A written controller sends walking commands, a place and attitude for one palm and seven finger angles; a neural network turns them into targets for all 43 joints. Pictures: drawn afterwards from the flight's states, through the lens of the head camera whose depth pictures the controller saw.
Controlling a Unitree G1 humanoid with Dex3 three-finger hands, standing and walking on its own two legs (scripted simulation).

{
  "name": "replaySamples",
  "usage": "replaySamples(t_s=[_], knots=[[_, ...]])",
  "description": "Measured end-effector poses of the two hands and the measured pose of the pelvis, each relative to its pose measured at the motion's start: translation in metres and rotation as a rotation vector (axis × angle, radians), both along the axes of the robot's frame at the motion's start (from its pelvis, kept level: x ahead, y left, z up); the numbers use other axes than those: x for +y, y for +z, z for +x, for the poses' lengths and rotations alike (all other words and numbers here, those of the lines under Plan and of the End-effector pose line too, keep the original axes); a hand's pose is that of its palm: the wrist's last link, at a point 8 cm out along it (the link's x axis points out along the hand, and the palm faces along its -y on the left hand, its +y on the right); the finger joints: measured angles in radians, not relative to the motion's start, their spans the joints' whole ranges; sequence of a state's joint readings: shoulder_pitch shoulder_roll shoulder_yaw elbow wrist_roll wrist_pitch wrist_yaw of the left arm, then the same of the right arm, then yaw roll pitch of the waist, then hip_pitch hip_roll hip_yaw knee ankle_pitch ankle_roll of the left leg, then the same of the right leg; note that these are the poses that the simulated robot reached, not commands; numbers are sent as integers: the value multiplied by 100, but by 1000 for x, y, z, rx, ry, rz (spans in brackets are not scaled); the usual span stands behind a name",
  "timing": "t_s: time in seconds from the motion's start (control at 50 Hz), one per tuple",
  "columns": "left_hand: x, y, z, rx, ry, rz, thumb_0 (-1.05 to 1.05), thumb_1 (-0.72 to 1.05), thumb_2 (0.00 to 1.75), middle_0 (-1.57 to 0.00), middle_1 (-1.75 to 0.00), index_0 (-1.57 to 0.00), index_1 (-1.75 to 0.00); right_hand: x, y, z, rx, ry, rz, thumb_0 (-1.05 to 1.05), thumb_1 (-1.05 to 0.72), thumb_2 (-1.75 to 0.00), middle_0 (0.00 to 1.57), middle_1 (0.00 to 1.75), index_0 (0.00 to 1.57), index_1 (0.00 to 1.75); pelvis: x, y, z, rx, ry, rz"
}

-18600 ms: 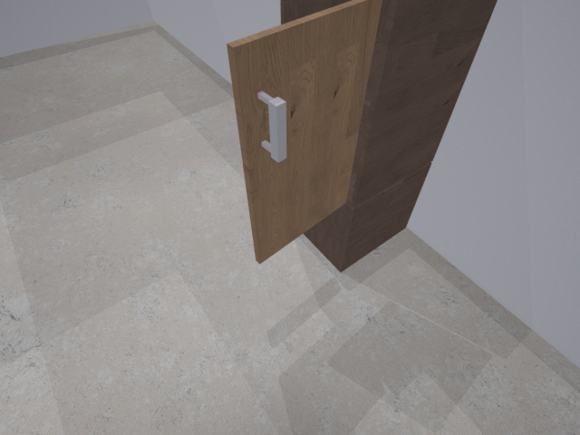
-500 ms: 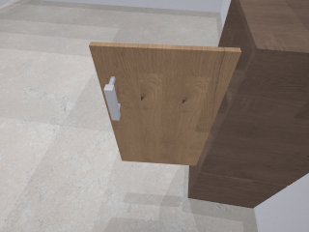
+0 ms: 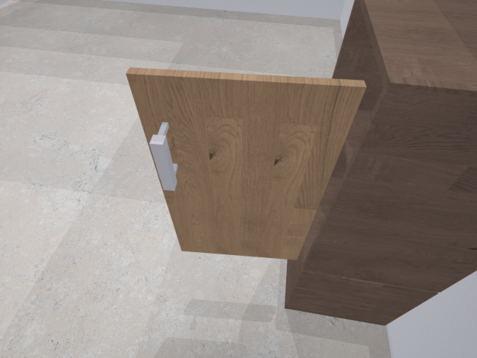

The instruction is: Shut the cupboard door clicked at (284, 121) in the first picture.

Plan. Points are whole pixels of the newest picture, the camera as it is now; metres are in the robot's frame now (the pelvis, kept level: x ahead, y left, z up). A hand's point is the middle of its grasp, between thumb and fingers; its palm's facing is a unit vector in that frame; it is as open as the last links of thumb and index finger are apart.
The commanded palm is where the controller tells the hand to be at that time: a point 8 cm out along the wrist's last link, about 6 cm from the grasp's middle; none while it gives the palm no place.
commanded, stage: look again from close up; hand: left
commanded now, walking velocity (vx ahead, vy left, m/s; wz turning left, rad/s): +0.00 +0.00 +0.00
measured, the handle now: (167, 157) +0.42 +0.16 +0.09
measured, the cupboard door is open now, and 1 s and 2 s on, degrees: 95 95 95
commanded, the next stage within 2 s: raise the hand and make a fist in 0.54 s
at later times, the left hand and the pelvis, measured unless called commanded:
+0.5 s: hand out of the picture -0.01 +0.15 -0.18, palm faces +0.02 -0.98 -0.17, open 7.4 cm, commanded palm none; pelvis +0.00 -0.01 +0.00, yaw +0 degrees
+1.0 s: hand (168, 340) +0.15 +0.12 -0.02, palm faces -0.07 -1.00 +0.01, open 6.4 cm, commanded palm +0.11 +0.20 -0.03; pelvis -0.05 -0.03 -0.07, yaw +1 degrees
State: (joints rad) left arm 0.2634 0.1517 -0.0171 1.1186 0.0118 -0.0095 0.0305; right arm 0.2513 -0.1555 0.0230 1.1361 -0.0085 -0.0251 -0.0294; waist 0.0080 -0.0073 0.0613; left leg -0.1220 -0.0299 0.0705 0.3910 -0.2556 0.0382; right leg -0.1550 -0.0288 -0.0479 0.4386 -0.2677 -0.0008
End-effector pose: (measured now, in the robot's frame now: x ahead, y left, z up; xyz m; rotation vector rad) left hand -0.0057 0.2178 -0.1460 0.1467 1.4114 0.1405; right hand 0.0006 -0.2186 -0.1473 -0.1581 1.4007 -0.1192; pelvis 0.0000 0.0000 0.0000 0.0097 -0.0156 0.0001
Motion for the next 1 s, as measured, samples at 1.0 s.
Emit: replaySamples(t_s=[1.0], knots=[[-41,127,142,-1459,-195,-200,1,92,90,-36,-47,-36,-47,-73,52,140,-914,146,-128,1,-91,-90,20,29,20,30,-33,-66,-55,162,12,18]])
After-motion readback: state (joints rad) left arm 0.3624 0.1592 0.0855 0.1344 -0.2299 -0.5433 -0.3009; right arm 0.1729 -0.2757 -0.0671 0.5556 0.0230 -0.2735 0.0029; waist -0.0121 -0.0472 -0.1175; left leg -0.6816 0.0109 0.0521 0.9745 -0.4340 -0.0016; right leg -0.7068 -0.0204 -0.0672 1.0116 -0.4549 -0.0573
